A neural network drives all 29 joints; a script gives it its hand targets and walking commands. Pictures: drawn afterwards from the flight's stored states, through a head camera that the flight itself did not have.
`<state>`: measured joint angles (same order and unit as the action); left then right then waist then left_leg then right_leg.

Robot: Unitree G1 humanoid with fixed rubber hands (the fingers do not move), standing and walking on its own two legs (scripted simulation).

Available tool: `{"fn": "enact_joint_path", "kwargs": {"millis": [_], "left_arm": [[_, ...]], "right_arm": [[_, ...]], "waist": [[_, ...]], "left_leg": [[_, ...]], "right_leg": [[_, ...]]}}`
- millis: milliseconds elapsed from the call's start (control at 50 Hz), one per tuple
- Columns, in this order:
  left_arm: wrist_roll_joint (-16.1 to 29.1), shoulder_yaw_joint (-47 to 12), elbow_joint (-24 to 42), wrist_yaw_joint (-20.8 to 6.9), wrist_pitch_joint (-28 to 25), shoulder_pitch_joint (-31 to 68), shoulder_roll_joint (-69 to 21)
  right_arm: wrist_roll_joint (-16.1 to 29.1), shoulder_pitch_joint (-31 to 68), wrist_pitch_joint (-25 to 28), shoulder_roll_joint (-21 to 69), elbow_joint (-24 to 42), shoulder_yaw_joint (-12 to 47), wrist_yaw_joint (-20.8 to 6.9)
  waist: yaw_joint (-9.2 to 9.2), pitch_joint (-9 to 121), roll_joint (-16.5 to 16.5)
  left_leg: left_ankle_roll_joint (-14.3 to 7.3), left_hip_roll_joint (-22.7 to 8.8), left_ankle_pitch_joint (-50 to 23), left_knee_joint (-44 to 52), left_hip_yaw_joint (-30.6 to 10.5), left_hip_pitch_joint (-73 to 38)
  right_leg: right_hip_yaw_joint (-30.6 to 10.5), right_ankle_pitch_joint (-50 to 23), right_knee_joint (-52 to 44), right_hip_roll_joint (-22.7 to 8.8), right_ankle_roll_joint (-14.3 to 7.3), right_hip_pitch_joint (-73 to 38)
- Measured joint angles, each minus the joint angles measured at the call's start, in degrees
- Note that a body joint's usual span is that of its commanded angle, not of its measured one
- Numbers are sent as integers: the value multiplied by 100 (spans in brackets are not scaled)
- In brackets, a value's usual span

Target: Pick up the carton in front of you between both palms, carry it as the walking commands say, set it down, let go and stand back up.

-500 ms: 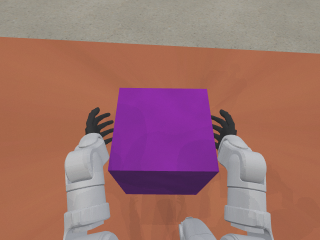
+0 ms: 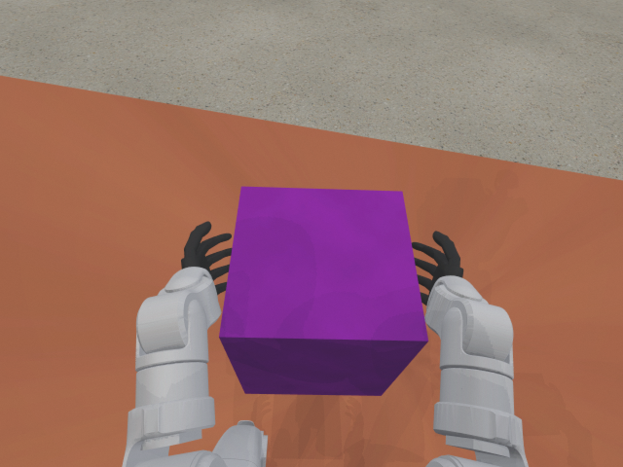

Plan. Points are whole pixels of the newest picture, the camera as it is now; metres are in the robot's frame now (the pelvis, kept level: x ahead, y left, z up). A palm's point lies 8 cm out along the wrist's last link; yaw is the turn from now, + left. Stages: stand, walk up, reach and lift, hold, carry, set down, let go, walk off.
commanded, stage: carry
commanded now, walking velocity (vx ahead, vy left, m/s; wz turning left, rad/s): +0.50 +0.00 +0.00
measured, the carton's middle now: (317, 300) +0.34 +0.02 -0.01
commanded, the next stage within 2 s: none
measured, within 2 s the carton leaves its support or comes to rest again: neither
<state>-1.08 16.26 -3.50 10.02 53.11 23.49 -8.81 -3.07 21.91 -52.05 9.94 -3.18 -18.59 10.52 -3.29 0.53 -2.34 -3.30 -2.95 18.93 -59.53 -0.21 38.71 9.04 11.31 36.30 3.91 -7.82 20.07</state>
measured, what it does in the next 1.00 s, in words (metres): goes down: left foot 0.03 m lower, then right foot 0.04 m lower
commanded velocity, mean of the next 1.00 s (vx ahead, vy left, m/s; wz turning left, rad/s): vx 0.50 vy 0.00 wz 0.00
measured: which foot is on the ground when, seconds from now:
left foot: up 0.00-0.20, down 0.22-0.64, up 0.66-1.00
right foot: down 0.00-0.22, up 0.24-0.64, down 0.66-1.00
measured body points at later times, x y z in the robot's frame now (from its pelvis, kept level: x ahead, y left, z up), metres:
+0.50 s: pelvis +0.30 +0.02 -0.02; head +0.33 +0.03 +0.42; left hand +0.65 +0.16 +0.04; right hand +0.62 -0.16 +0.05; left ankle +0.25 +0.10 -0.75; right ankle +0.37 -0.13 -0.72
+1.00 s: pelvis +0.59 -0.04 -0.08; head +0.62 -0.04 +0.37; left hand +0.93 +0.12 -0.01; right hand +0.93 -0.20 -0.01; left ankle +0.70 +0.08 -0.78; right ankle +0.50 -0.11 -0.80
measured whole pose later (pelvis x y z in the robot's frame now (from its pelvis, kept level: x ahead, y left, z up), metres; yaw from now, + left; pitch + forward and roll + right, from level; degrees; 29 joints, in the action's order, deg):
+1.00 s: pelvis +0.59 -0.04 -0.08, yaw -2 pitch +6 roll +0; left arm 0.1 13.4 1.3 10.4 49.0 20.9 -8.7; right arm -1.2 21.0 -48.8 7.8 1.1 -15.4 11.8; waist -3.3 2.3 0.0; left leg -2.5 -1.6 6.2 -40.5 1.6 36.0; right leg 5.4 17.5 34.9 2.2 -3.7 14.4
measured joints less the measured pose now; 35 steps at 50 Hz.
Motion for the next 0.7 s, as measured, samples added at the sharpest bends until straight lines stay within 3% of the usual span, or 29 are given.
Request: {"fn": "enact_joint_path", "kwargs": {"millis": [140,200,220,300,340,480,580,640,660,680,700], "left_arm": [[-37,-279,182,50,-315,28,-14],[-51,-336,291,102,-263,45,32],[-38,-314,363,121,-220,43,94],[111,-177,287,169,-142,38,353],[60,-70,163,193,-133,17,261],[-116,94,307,159,-200,-115,94],[-86,58,666,163,-263,-175,182],[-200,19,549,158,-239,-68,229],[-255,17,437,152,-226,13,228],[-289,24,293,160,-249,71,191],[-295,-8,135,176,-243,105,151]], "right_arm": [[91,-66,272,-235,291,174,80],[66,10,228,-281,335,235,101],[63,83,227,-254,287,273,110],[-8,204,135,-104,147,433,216],[75,96,18,-121,160,460,209],[286,-22,-42,-80,320,488,90],[283,94,27,-59,507,628,112],[212,144,-69,-120,501,679,148],[194,169,-114,-181,460,698,163],[201,228,-121,-287,342,708,173],[184,270,-116,-382,194,672,184]], "waist": [[-81,114,146],[-97,288,226],[-55,365,248],[358,411,151],[503,431,237],[703,255,191],[752,273,111],[723,448,68],[680,539,0],[586,588,78],[490,576,175]], "left_leg": [[-40,50,-1733,2350,211,-412],[-124,235,-2288,3314,568,-1070],[-244,252,-2555,3285,608,-1203],[-417,447,-1398,2317,661,-1086],[-355,432,-1239,2345,606,-1236],[-227,369,-762,2704,564,-2031],[-19,345,-119,2572,546,-2564],[93,341,625,1780,494,-2727],[113,366,848,1220,477,-2624],[141,331,1114,509,351,-2380],[151,333,1301,-200,169,-2082]], "right_leg": [[-179,707,-102,33,196,-736],[-267,1340,480,39,289,-913],[-299,1533,969,32,342,-817],[-764,2060,3353,-29,488,271],[-813,1871,3563,-131,527,807],[-937,426,1636,-668,659,1708],[-763,-1174,-227,-642,602,1425],[-450,-1898,-1095,-563,463,796],[-452,-1772,-963,-590,406,665],[-432,-1053,-570,-503,211,737],[-400,-676,-159,-416,154,860]]}}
